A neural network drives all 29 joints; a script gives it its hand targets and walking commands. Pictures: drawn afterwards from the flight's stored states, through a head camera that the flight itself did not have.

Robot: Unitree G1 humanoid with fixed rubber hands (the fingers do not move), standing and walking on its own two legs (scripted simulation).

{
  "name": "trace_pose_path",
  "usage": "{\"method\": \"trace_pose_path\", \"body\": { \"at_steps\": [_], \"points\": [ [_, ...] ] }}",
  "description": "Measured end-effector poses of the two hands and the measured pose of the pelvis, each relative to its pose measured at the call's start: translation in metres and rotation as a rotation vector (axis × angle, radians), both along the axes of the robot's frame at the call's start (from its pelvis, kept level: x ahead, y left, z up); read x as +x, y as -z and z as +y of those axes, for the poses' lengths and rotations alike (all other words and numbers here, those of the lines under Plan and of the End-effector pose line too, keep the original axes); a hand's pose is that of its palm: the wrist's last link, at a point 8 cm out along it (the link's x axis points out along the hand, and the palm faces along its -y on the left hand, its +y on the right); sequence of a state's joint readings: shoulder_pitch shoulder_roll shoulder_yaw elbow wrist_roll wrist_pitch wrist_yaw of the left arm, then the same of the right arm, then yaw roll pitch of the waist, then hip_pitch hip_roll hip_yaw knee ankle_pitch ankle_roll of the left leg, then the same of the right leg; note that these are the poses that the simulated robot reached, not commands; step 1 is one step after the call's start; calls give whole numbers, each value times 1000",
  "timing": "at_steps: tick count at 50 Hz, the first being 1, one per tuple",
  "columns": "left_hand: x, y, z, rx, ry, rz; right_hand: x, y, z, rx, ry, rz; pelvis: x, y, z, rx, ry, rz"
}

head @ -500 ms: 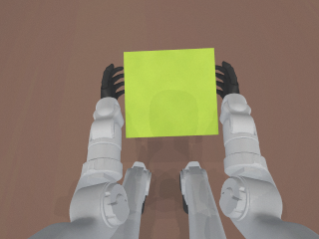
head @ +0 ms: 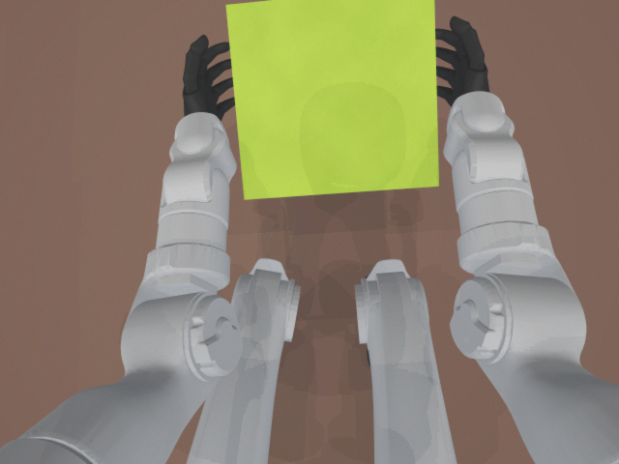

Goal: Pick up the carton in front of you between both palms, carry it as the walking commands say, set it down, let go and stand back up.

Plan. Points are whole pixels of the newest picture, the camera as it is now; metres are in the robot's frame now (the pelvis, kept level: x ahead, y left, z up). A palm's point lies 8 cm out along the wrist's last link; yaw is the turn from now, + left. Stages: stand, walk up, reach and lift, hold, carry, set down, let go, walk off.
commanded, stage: set down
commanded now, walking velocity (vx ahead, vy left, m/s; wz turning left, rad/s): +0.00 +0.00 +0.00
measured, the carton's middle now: (332, 117) +0.50 -0.02 -0.20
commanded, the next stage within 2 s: none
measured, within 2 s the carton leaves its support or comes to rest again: rests again in 0.74 s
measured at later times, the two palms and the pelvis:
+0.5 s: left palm (233, 124) +0.51 +0.13 -0.23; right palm (436, 100) +0.53 -0.17 -0.24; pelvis +0.00 +0.00 -0.08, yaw +1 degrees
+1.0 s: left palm (235, 129) +0.51 +0.13 -0.25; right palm (435, 108) +0.53 -0.17 -0.26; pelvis -0.01 +0.00 -0.10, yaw +1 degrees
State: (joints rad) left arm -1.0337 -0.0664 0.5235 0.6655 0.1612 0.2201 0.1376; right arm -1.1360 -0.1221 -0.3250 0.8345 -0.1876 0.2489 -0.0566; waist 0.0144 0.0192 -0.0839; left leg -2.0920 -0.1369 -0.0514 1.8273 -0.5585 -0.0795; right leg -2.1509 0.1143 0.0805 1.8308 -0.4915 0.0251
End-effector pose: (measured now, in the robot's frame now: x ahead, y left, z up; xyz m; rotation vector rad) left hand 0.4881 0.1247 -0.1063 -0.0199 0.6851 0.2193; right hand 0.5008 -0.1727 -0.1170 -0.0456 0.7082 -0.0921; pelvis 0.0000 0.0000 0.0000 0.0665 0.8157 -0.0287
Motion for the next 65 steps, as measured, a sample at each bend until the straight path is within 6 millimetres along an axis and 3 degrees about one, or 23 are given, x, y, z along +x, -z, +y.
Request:
{"method": "trace_pose_path", "body": {
  "at_steps": [16, 21, 42, 65],
  "points": [
    [16, 104, -1, -5, -13, 33, 23, 101, -2, -29, -41, 32, -8, 65, 3, 0, -17, -57],
    [18, 122, 1, -23, -26, 33, 28, 117, 1, -37, -49, 38, -5, 78, 1, -8, -33, -92],
    [14, 144, 3, -29, 15, 71, 23, 138, -1, -28, -56, 87, -5, 94, 2, -17, -34, -154],
    [22, 151, 6, -36, 97, 65, 29, 146, -2, 17, -94, 75, -5, 101, -1, -12, -38, -172]
  ]
}}
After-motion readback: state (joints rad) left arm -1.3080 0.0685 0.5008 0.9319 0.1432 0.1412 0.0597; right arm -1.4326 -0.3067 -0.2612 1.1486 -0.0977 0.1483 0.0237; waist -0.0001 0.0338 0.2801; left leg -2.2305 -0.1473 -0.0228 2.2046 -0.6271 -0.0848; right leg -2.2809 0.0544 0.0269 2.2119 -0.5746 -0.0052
